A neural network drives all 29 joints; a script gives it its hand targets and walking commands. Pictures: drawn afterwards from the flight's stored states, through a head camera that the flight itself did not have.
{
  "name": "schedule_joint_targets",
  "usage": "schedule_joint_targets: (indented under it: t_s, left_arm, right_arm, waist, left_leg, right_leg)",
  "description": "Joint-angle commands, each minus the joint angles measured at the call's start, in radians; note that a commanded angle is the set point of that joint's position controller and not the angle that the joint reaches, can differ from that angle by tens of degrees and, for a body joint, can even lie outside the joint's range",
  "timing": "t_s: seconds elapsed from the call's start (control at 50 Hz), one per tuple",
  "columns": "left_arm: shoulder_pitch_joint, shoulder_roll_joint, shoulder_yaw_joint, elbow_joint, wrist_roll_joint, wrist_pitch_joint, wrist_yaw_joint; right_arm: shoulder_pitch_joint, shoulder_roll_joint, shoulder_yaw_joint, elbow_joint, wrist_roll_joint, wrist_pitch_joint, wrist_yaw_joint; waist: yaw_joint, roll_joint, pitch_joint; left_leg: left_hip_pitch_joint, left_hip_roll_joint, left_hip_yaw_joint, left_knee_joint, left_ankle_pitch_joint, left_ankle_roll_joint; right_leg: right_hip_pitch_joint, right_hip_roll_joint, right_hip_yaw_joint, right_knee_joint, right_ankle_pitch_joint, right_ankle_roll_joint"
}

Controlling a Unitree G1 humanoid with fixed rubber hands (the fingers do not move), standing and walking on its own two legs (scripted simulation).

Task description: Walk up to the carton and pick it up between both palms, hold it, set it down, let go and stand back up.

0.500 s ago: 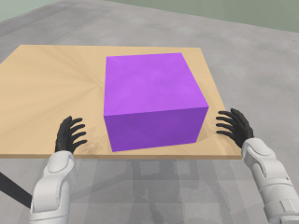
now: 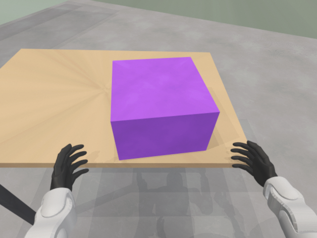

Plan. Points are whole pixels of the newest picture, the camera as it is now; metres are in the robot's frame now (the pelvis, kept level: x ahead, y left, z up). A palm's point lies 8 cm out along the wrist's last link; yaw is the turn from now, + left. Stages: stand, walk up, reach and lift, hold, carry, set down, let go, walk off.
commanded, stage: set down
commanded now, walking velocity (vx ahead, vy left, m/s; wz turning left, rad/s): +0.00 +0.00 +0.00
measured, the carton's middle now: (157, 104) +0.48 +0.04 +0.07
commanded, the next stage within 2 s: none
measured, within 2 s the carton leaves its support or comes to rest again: neither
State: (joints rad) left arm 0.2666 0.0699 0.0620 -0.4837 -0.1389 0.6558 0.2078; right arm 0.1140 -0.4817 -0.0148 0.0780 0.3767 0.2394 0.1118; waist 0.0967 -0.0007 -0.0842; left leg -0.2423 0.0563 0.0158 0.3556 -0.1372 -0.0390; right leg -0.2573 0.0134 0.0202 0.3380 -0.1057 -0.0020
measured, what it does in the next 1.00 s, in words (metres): stands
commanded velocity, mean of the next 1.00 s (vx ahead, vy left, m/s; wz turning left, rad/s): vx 0.00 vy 0.00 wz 0.00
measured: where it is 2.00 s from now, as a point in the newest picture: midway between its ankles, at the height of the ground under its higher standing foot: outside the picture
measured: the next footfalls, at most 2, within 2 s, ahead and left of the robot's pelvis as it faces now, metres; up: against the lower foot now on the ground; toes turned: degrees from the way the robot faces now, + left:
none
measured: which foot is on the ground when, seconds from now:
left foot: down 0.00-1.00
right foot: down 0.00-1.00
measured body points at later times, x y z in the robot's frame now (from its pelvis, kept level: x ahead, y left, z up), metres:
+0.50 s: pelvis +0.00 +0.00 +0.00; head +0.00 +0.01 +0.45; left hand +0.20 +0.23 +0.07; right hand +0.27 -0.23 +0.05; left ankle +0.03 +0.15 -0.75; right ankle +0.05 -0.12 -0.75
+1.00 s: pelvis +0.01 +0.00 +0.00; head +0.02 +0.03 +0.45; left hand +0.19 +0.22 +0.00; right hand +0.27 -0.22 +0.05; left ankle +0.03 +0.15 -0.75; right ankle +0.05 -0.12 -0.75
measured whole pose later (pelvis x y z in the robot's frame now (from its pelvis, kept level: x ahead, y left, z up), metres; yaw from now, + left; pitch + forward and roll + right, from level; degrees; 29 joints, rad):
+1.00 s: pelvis +0.01 +0.00 +0.00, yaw +0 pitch +2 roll +0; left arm 0.38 0.10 0.05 -0.27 -0.11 0.48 0.11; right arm 0.20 -0.41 -0.02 0.02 0.36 0.19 0.07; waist 0.06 -0.06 -0.02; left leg -0.24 0.05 0.02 0.35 -0.15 -0.04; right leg -0.26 0.01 0.02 0.34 -0.12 0.00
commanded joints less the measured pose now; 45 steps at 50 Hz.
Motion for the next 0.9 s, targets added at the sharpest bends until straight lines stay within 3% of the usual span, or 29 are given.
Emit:
schedule_joint_targets:
  t_s: [0.0, 0.04, 0.08, 0.1, 0.12, 0.14, 0.18, 0.2, 0.22, 0.24, 0.26, 0.28, 0.34, 0.36, 0.38, 0.42, 0.44, 0.5, 0.52, 0.56, 0.58, 0.62, 0.64, 0.68, 0.74, 0.76, 0.8, 0.84, 0.88]
  left_arm:
    - [-0.143, 0.192, 0.025, -0.269, -0.043, -0.065, -0.001]
    - [-0.135, 0.185, 0.041, -0.259, -0.026, -0.059, -0.011]
    - [-0.133, 0.219, 0.032, -0.209, -0.053, -0.055, -0.02]
    - [-0.139, 0.214, 0.046, -0.254, -0.047, -0.069, -0.014]
    - [-0.105, 0.212, 0.029, -0.154, -0.053, -0.061, -0.035]
    - [-0.117, 0.195, 0.04, -0.248, -0.054, -0.067, -0.024]
    - [-0.062, 0.193, 0.044, -0.2, -0.038, -0.065, -0.035]
    - [-0.095, 0.226, 0.038, -0.266, -0.043, -0.078, -0.03]
    - [-0.087, 0.21, 0.032, -0.164, -0.051, -0.073, -0.043]
    - [-0.095, 0.208, 0.031, -0.258, -0.047, -0.095, -0.027]
    - [-0.071, 0.207, 0.008, -0.142, -0.052, -0.085, -0.048]
    - [-0.059, 0.195, 0.022, -0.169, -0.038, -0.09, -0.044]
    - [-0.052, 0.204, 0.01, -0.126, -0.037, -0.09, -0.063]
    - [-0.099, 0.236, 0.021, -0.193, -0.042, -0.107, -0.054]
    - [-0.071, 0.219, 0.015, -0.175, -0.044, -0.105, -0.048]
    - [-0.031, 0.198, 0.018, -0.155, -0.037, -0.112, -0.052]
    - [-0.028, 0.217, 0.022, -0.071, -0.011, -0.101, -0.062]
    - [-0.049, 0.23, 0.025, -0.006, 0.005, -0.099, -0.079]
    - [-0.034, 0.218, 0.002, -0.002, 0.012, -0.103, -0.085]
    - [-0.022, 0.218, 0.021, -0.033, 0.005, -0.119, -0.079]
    - [-0.022, 0.22, 0.012, 0.033, 0.013, -0.118, -0.09]
    - [-0.02, 0.204, -0.015, -0.055, 0.004, -0.144, -0.073]
    - [0.008, 0.199, -0.012, 0.033, 0.031, -0.143, -0.081]
    - [0.015, 0.209, -0.002, -0.02, 0.025, -0.169, -0.079]
    - [0.028, 0.221, 0.017, 0.128, 0.054, -0.165, -0.106]
    - [0.023, 0.235, 0.028, 0.084, 0.061, -0.188, -0.101]
    - [0.036, 0.23, 0.019, 0.163, 0.061, -0.194, -0.117]
    - [0.025, 0.24, 0.012, 0.043, 0.047, -0.23, -0.102]
    - [0.029, 0.22, 0.016, 0.073, 0.071, -0.237, -0.1]
  right_arm:
    - [-0.108, -0.224, -0.204, -0.378, 0.031, -0.026, -0.014]
    - [-0.093, -0.206, -0.185, -0.425, 0.032, -0.024, -0.023]
    - [-0.079, -0.188, -0.176, -0.39, 0.011, -0.011, -0.033]
    - [-0.078, -0.193, -0.195, -0.434, 0.017, -0.023, -0.032]
    - [-0.059, -0.176, -0.187, -0.376, -0.003, -0.009, -0.037]
    - [-0.072, -0.207, -0.18, -0.438, 0.032, -0.015, -0.028]
    - [-0.032, -0.194, -0.171, -0.421, 0.019, -0.016, -0.032]
    - [-0.049, -0.198, -0.189, -0.442, 0.022, -0.02, -0.031]
    - [-0.031, -0.174, -0.178, -0.409, 0.004, -0.008, -0.037]
    - [-0.029, -0.189, -0.206, -0.443, 0.007, -0.025, -0.03]
    - [0.0, -0.174, -0.192, -0.383, -0.024, -0.013, -0.034]
    - [0.018, -0.168, -0.176, -0.389, -0.006, -0.014, -0.026]
    - [0.023, -0.137, -0.152, -0.372, -0.014, -0.004, -0.033]
    - [-0.017, -0.157, -0.188, -0.415, -0.021, -0.015, -0.031]
    - [0.029, -0.133, -0.178, -0.381, -0.016, -0.011, -0.027]
    - [0.044, -0.163, -0.181, -0.383, -0.012, -0.015, -0.019]
    - [0.064, -0.121, -0.168, -0.324, -0.026, -0.001, -0.025]
    - [0.067, -0.104, -0.167, -0.23, -0.055, 0.012, -0.027]
    - [0.072, -0.107, -0.166, -0.27, -0.064, 0.008, -0.025]
    - [0.075, -0.103, -0.167, -0.28, -0.062, -0.005, -0.019]
    - [0.092, -0.085, -0.151, -0.253, -0.076, 0.008, -0.026]
    - [0.086, -0.124, -0.183, -0.239, -0.068, -0.006, -0.006]
    - [0.136, -0.097, -0.159, -0.163, -0.081, 0.003, -0.006]
    - [0.14, -0.106, -0.159, -0.183, -0.072, -0.009, -0.003]
    - [0.171, -0.055, -0.133, -0.113, -0.104, -0.003, -0.014]
    - [0.157, -0.035, -0.123, -0.165, -0.101, -0.01, -0.016]
    - [0.182, -0.015, -0.103, -0.1, -0.125, -0.002, -0.022]
    - [0.164, -0.035, -0.126, -0.154, -0.109, -0.023, -0.016]
    - [0.172, -0.006, -0.108, -0.133, -0.11, -0.025, -0.019]
  waist:
    - [-0.095, -0.083, -0.075]
    - [-0.085, -0.082, -0.063]
    - [-0.104, -0.1, -0.065]
    - [-0.086, -0.091, -0.08]
    - [-0.111, -0.113, -0.053]
    - [-0.094, -0.1, -0.097]
    - [-0.087, -0.105, -0.054]
    - [-0.087, -0.079, -0.081]
    - [-0.097, -0.078, -0.027]
    - [-0.092, -0.076, -0.065]
    - [-0.123, -0.11, -0.034]
    - [-0.107, -0.073, -0.036]
    - [-0.108, -0.087, -0.029]
    - [-0.105, -0.08, -0.052]
    - [-0.113, -0.048, -0.061]
    - [-0.103, -0.056, -0.039]
    - [-0.108, -0.043, -0.008]
    - [-0.12, -0.036, 0.039]
    - [-0.127, -0.049, 0.034]
    - [-0.101, -0.043, 0.039]
    - [-0.111, -0.058, 0.036]
    - [-0.122, 0.024, 0.001]
    - [-0.122, 0.019, 0.03]
    - [-0.114, 0.026, -0.014]
    - [-0.116, -0.04, 0.072]
    - [-0.1, -0.04, 0.045]
    - [-0.108, -0.039, 0.06]
    - [-0.099, 0.001, 0.002]
    - [-0.095, 0.031, 0.024]
  left_leg:
    - [0.164, -0.042, -0.004, -0.14, -0.072, 0.05]
    - [0.177, -0.045, 0.009, -0.14, -0.074, 0.048]
    - [0.172, -0.059, 0.018, -0.124, -0.077, 0.055]
    - [0.181, -0.056, 0.019, -0.121, -0.04, 0.048]
    - [0.182, -0.06, 0.029, -0.123, -0.054, 0.052]
    - [0.199, -0.049, 0.016, -0.126, -0.024, 0.05]
    - [0.2, -0.059, 0.026, -0.117, 0.006, 0.041]
    - [0.194, -0.054, 0.022, -0.122, 0.002, 0.046]
    - [0.163, -0.058, 0.026, -0.133, -0.074, 0.051]
    - [0.181, -0.05, 0.016, -0.134, -0.034, 0.043]
    - [0.173, -0.053, 0.021, -0.127, -0.066, 0.052]
    - [0.171, -0.051, 0.019, -0.137, -0.083, 0.05]
    - [0.184, -0.056, 0.021, -0.126, -0.089, 0.053]
    - [0.151, -0.041, 0.006, -0.143, -0.122, 0.055]
    - [0.152, -0.048, 0.013, -0.138, -0.109, 0.054]
    - [0.165, -0.046, 0.013, -0.128, -0.071, 0.046]
    - [0.159, -0.048, 0.019, -0.136, -0.105, 0.051]
    - [0.1, -0.037, 0.013, -0.154, -0.193, 0.053]
    - [0.101, -0.039, 0.008, -0.143, -0.189, 0.047]
    - [0.095, -0.04, 0.008, -0.157, -0.184, 0.051]
    - [0.102, -0.05, 0.016, -0.148, -0.197, 0.052]
    - [0.106, -0.034, 0.001, -0.161, -0.187, 0.044]
    - [0.084, -0.026, -0.011, -0.162, -0.209, 0.044]
    - [0.118, -0.035, -0.004, -0.156, -0.131, 0.045]
    - [0.119, -0.057, 0.019, -0.138, -0.137, 0.047]
    - [0.11, -0.063, 0.021, -0.127, -0.112, 0.043]
    - [0.136, -0.073, 0.032, -0.121, -0.119, 0.043]
    - [0.131, -0.048, 0.017, -0.131, -0.102, 0.037]
    - [0.133, -0.046, 0.014, -0.139, -0.118, 0.035]
  right_leg:
    - [0.134, 0.007, 0.06, -0.1, -0.101, -0.024]
    - [0.122, -0.009, 0.087, -0.128, -0.151, -0.017]
    - [0.126, -0.016, 0.086, -0.118, -0.154, -0.012]
    - [0.12, -0.019, 0.081, -0.124, -0.178, -0.011]
    - [0.114, -0.016, 0.077, -0.127, -0.156, -0.012]
    - [0.121, -0.011, 0.076, -0.123, -0.151, -0.014]
    - [0.119, -0.006, 0.068, -0.124, -0.122, -0.012]
    - [0.124, -0.002, 0.058, -0.108, -0.12, -0.012]
    - [0.115, -0.008, 0.064, -0.117, -0.166, -0.009]
    - [0.12, 0.001, 0.047, -0.111, -0.142, -0.013]
    - [0.105, 0.006, 0.041, -0.099, -0.124, -0.011]
    - [0.12, -0.002, 0.059, -0.108, -0.152, -0.012]
    - [0.12, -0.022, 0.068, -0.128, -0.19, -0.002]
    - [0.132, -0.018, 0.066, -0.117, -0.212, 0.007]
    - [0.129, -0.012, 0.058, -0.103, -0.187, -0.002]
    - [0.117, -0.008, 0.055, -0.109, -0.182, -0.007]
    - [0.121, -0.016, 0.064, -0.116, -0.182, -0.003]
    - [0.145, -0.007, 0.052, -0.099, -0.181, 0.007]
    - [0.144, -0.015, 0.052, -0.103, -0.211, 0.007]
    - [0.148, -0.019, 0.058, -0.109, -0.228, 0.009]
    - [0.136, -0.021, 0.056, -0.118, -0.238, 0.007]
    - [0.123, -0.006, 0.032, -0.093, -0.224, -0.005]
    - [0.149, -0.003, 0.036, -0.082, -0.181, -0.001]
    - [0.157, 0.009, 0.022, -0.078, -0.142, -0.006]
    - [0.132, -0.017, 0.049, -0.12, -0.202, -0.001]
    - [0.14, -0.026, 0.054, -0.121, -0.208, -0.006]
    - [0.113, -0.036, 0.057, -0.134, -0.24, -0.007]
    - [0.136, -0.016, 0.033, -0.101, -0.19, -0.006]
    - [0.143, -0.016, 0.031, -0.112, -0.204, -0.01]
